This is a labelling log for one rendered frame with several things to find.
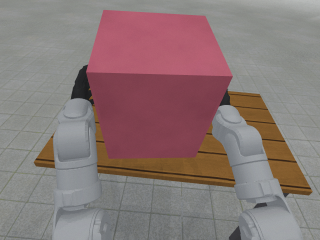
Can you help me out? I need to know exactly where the right robot forearm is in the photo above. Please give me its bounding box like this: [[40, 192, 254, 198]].
[[212, 105, 303, 240]]

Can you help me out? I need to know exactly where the robot right upper arm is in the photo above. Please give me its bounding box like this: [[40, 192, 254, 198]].
[[238, 204, 302, 240]]

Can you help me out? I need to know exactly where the robot left upper arm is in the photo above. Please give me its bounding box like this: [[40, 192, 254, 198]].
[[53, 208, 112, 240]]

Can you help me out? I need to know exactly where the right robot hand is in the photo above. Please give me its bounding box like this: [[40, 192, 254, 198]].
[[219, 89, 231, 107]]

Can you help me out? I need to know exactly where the table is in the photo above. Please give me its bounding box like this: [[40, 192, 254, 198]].
[[34, 88, 313, 240]]

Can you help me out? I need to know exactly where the left robot hand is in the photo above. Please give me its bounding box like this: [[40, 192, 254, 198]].
[[71, 65, 94, 105]]

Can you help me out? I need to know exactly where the left robot forearm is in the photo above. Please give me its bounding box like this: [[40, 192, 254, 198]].
[[52, 98, 102, 240]]

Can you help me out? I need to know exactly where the carton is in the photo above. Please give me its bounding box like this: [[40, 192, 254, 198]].
[[86, 10, 233, 159]]

